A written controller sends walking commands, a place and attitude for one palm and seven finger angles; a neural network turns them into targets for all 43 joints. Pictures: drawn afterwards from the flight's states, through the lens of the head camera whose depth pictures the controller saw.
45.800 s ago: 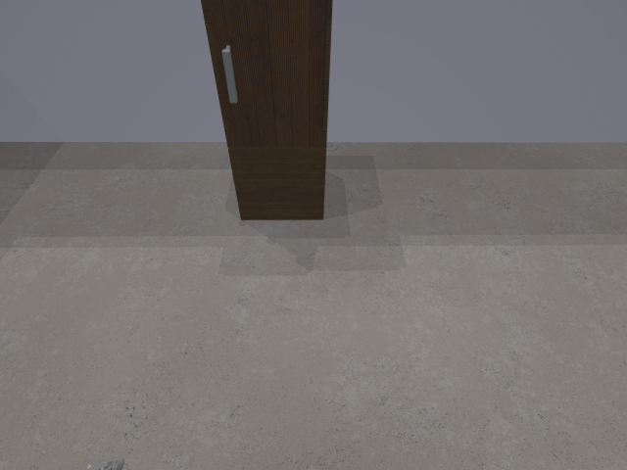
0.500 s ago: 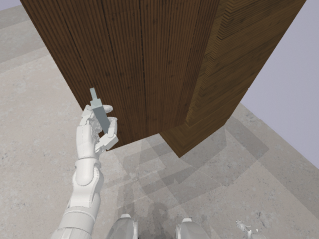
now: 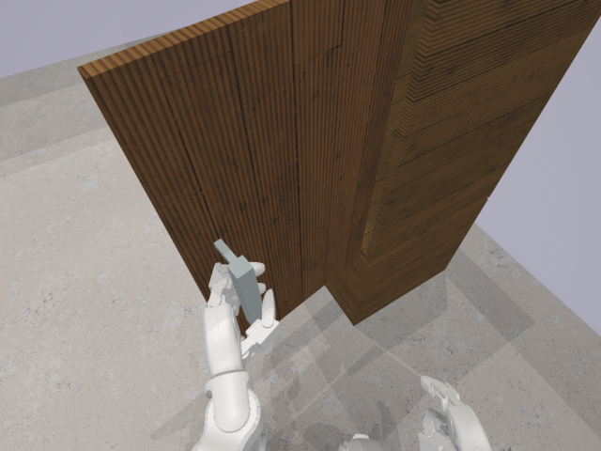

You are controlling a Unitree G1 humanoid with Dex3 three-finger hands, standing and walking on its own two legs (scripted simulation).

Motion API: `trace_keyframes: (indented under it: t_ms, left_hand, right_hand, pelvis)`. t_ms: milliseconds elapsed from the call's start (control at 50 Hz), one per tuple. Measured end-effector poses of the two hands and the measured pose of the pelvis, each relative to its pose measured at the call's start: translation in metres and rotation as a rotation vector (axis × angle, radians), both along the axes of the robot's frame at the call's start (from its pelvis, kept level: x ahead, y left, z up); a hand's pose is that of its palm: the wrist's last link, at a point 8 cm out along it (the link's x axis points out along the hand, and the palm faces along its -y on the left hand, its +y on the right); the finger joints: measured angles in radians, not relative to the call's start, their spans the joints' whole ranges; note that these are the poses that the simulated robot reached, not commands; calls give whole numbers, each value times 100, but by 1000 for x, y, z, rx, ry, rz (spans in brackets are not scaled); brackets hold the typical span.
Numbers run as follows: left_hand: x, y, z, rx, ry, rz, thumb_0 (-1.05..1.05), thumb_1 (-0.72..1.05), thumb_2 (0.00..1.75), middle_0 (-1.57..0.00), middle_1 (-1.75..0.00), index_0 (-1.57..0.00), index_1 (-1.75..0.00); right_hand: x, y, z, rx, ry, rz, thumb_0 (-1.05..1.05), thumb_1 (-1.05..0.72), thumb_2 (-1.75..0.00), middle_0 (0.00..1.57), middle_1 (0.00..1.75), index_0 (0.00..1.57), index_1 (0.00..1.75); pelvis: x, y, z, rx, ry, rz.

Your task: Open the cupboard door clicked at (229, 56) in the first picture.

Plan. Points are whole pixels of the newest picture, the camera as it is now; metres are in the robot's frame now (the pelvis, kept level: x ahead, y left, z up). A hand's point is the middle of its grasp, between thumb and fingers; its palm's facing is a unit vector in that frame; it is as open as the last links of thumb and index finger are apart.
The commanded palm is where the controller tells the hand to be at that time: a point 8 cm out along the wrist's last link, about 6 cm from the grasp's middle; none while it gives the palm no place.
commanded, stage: pull the door open along its arc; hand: left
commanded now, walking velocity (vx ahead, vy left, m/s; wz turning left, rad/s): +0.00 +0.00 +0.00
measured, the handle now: (241, 286) +0.33 +0.09 +0.03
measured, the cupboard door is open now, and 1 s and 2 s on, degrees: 99 99 100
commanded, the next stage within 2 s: open thumb and fingers to let go in 0.06 s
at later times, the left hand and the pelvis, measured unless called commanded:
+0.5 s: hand (268, 323) +0.28 +0.05 +0.02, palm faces +0.29 -0.96 -0.03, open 8.9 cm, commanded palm +0.23 +0.09 +0.02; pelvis -0.01 -0.01 -0.01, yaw +1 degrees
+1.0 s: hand (269, 326) +0.28 +0.05 +0.02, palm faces +0.23 -0.97 -0.04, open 15.3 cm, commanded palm +0.24 +0.09 +0.02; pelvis -0.03 +0.02 -0.01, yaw +0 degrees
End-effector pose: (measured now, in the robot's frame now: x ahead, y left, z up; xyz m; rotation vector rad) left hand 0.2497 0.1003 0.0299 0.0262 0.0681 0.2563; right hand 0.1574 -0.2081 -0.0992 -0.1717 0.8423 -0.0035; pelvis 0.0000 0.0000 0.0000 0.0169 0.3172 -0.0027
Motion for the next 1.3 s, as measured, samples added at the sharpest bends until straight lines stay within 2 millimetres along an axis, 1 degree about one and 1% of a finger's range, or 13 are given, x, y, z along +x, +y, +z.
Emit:
trace_keyframes:
  t_ms: [60,160,260,340,460,620,680,800,1000,1120,1200,1240,1300]
  left_hand:
    - [-5,-5,1,-1,11,-8,3,67,72,-26,-128,-32,-132]
    - [-5,-7,1,12,10,15,3,67,74,-25,-125,-30,-131]
    - [-1,-7,-3,17,-14,36,1,66,77,-30,-128,-33,-132]
    - [-2,-3,-4,9,-15,57,1,58,75,-34,-130,-35,-132]
    - [-5,-2,-4,4,-12,47,1,35,66,-33,-125,-35,-129]
    - [-6,2,-6,3,-29,44,1,-12,46,-31,-121,-32,-123]
    - [-6,3,-6,5,-36,34,1,-27,40,-30,-119,-32,-120]
    - [-5,4,-7,4,-40,14,0,-43,33,-28,-104,-30,-105]
    - [-5,0,-7,12,-40,-20,-1,-49,30,-24,-64,-24,-64]
    - [-5,3,-7,12,-38,-31,-1,-50,30,-31,-51,-28,-57]
    - [-7,15,-9,53,-71,-278,-1,-50,30,-27,-43,-19,-49]
    - [-9,20,-8,45,-74,-394,-1,-50,30,-24,-40,-15,-44]
    - [-9,23,-8,-19,-63,-447,-1,-50,30,-20,-36,-13,-39]
  right_hand:
    - [-1,-7,0,1,-13,-3,1,-91,-90,20,30,20,30]
    - [2,-17,0,-10,-35,-1,1,-91,-90,20,30,20,30]
    - [2,-25,-9,-33,-18,5,1,-91,-90,20,30,20,30]
    - [0,-25,-14,-30,0,3,1,-91,-90,20,30,20,30]
    - [-7,-21,-14,-19,8,-4,1,-91,-90,20,30,20,30]
    - [-15,-13,-15,-22,8,-8,1,-91,-90,20,30,20,30]
    - [-17,-9,-15,-27,10,-9,1,-91,-90,20,30,20,30]
    - [-20,-1,-14,-29,5,-10,1,-91,-90,20,30,20,30]
    - [-20,13,-11,-21,-17,2,1,-91,-90,20,30,20,30]
    - [-21,17,-11,-20,-15,14,1,-91,-90,20,30,20,30]
    - [-27,14,-12,-22,-13,0,1,-91,-90,20,30,20,30]
    - [-31,11,-13,-23,-12,-20,1,-90,-90,20,30,20,30]
    - [-37,7,-12,-31,-6,-50,1,-91,-90,20,30,20,30]
  pelvis:
    - [1,-5,0,4,0,3]
    - [2,-11,-2,10,2,9]
    - [-3,-14,-7,15,11,16]
    - [-6,-14,-8,18,12,18]
    - [-9,-12,-7,17,8,16]
    - [-15,-4,-9,7,4,11]
    - [-17,0,-10,2,3,10]
    - [-21,7,-11,-7,-4,6]
    - [-28,15,-12,-19,-15,3]
    - [-33,17,-12,-20,-20,6]
    - [-35,19,-16,-20,-16,12]
    - [-36,21,-17,-24,-21,11]
    - [-36,26,-17,-28,-27,5]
